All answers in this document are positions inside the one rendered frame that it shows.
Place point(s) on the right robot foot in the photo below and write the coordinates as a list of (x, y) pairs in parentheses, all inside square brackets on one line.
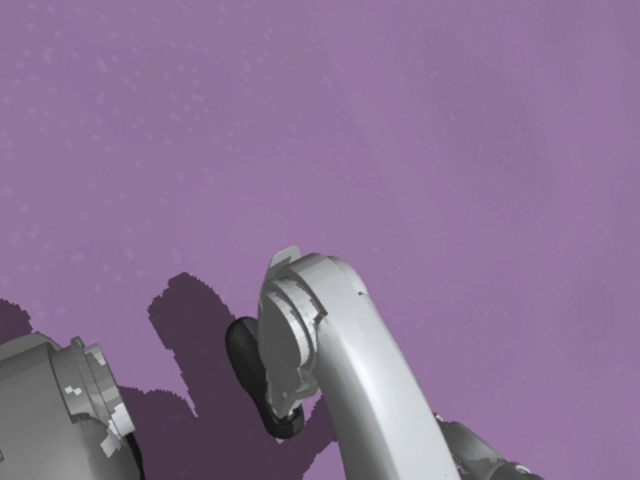
[(242, 348)]

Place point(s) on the right robot hand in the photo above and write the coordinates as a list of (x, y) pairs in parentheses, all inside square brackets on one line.
[(475, 456)]

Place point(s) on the left robot foot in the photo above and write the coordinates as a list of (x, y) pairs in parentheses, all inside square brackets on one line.
[(136, 453)]

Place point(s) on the right robot arm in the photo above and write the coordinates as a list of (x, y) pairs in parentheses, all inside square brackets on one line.
[(514, 471)]

